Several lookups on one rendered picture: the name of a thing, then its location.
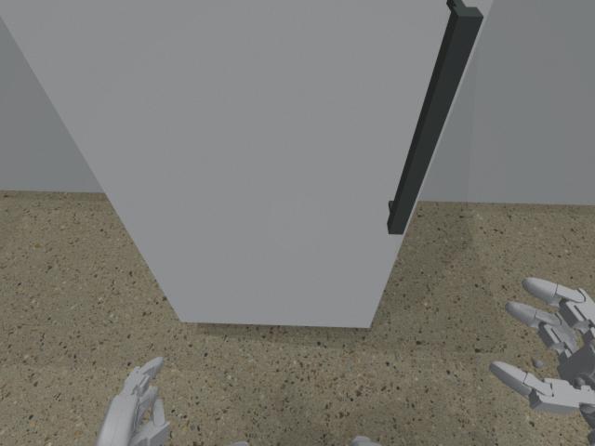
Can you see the robot left hand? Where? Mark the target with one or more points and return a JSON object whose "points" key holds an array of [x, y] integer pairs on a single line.
{"points": [[126, 411]]}

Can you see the fridge door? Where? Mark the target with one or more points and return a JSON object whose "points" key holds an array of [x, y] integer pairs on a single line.
{"points": [[250, 147]]}

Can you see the handle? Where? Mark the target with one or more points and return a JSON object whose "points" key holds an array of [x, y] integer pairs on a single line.
{"points": [[458, 40]]}

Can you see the robot right hand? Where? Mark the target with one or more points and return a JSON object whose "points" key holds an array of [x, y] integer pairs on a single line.
{"points": [[576, 311]]}

